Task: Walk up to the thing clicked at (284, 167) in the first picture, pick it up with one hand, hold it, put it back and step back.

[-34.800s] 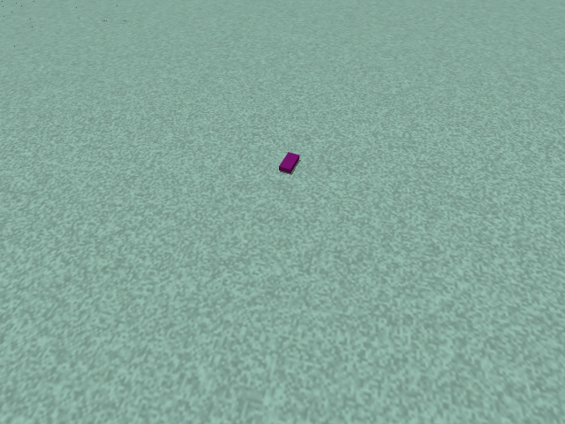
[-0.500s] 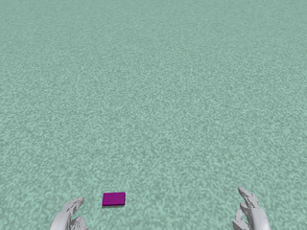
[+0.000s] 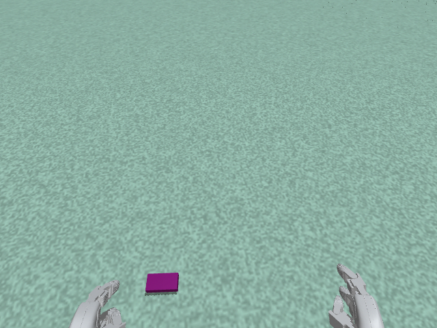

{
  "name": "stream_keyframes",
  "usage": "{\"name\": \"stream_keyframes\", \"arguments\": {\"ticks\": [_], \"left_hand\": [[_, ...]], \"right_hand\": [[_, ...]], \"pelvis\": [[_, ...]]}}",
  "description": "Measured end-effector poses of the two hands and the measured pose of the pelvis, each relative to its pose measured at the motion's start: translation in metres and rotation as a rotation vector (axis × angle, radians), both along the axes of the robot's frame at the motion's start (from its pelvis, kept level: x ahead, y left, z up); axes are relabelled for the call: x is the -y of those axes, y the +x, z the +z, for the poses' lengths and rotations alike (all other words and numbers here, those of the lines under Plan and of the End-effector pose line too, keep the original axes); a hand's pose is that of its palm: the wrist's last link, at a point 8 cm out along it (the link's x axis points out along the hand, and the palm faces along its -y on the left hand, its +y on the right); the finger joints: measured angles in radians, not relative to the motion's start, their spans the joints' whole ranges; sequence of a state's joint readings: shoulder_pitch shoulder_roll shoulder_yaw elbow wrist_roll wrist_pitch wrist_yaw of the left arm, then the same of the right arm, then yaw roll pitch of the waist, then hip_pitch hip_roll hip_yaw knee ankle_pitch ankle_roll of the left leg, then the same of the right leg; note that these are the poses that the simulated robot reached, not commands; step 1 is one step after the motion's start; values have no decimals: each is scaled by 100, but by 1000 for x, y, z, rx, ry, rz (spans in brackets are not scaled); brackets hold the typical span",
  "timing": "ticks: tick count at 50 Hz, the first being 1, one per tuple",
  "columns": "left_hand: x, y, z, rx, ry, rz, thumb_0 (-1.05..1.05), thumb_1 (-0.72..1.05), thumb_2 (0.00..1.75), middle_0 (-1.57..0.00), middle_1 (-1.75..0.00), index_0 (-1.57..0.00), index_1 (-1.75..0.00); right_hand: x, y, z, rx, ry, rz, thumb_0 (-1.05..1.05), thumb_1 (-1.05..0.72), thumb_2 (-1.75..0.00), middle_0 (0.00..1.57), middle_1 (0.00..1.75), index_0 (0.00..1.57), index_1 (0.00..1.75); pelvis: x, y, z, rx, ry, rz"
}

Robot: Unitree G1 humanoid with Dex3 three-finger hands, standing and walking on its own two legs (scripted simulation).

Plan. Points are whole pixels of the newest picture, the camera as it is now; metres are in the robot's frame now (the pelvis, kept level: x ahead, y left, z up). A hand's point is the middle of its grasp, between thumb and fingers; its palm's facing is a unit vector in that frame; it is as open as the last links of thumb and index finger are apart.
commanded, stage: home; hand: left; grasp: from above
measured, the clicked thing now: (162, 282) +0.45 +0.24 -0.70
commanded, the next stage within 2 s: stand in 0.66 s
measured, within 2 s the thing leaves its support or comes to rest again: neither
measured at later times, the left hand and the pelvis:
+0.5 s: hand (122, 324) +0.17 +0.18 -0.04, palm faces +0.04 -0.98 -0.21, open 7.4 cm; pelvis +0.01 +0.00 +0.00, yaw +0 degrees
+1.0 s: hand out of the picture +0.13 +0.23 -0.10, palm faces +0.02 -0.94 -0.35, open 7.4 cm; pelvis +0.00 +0.00 +0.02, yaw +0 degrees
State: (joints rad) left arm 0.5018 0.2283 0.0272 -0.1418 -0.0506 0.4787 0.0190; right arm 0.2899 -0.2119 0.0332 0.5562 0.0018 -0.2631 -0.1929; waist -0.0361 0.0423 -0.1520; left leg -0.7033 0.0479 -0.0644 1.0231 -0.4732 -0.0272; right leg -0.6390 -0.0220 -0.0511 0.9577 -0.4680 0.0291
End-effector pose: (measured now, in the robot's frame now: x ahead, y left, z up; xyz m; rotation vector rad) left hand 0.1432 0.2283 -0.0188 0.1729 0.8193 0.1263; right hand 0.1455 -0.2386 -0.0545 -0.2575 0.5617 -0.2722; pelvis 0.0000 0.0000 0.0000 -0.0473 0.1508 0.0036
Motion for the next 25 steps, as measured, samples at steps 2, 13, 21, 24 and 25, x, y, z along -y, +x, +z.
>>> {"name": "stream_keyframes", "arguments": {"ticks": [2,13,21,24,25], "left_hand": [[0,1,0,-3,1,0,1,90,90,-20,-30,-21,-30],[-1,5,1,2,3,-3,1,90,90,-20,-30,-21,-30],[-1,7,2,8,5,-5,1,90,90,-20,-30,-21,-30],[-1,7,2,6,7,-6,1,90,90,-20,-30,-21,-30],[-1,7,2,5,6,-6,1,90,90,-20,-30,-21,-30]], "right_hand": [[0,0,-1,-3,1,-2,1,-90,-89,20,30,20,30],[1,2,-1,-10,-1,-7,1,-90,-89,20,30,20,30],[2,5,0,-7,-6,-4,1,-90,-89,20,30,20,30],[2,6,1,-5,-6,-3,1,-90,-89,20,30,20,30],[2,6,1,-4,-6,-3,1,-90,-89,20,30,20,30]], "pelvis": [[0,1,0,-1,0,-1],[-1,4,0,-3,0,-2],[0,5,0,-4,0,-1],[0,5,0,-6,0,-1],[0,5,0,-6,0,-1]]}}
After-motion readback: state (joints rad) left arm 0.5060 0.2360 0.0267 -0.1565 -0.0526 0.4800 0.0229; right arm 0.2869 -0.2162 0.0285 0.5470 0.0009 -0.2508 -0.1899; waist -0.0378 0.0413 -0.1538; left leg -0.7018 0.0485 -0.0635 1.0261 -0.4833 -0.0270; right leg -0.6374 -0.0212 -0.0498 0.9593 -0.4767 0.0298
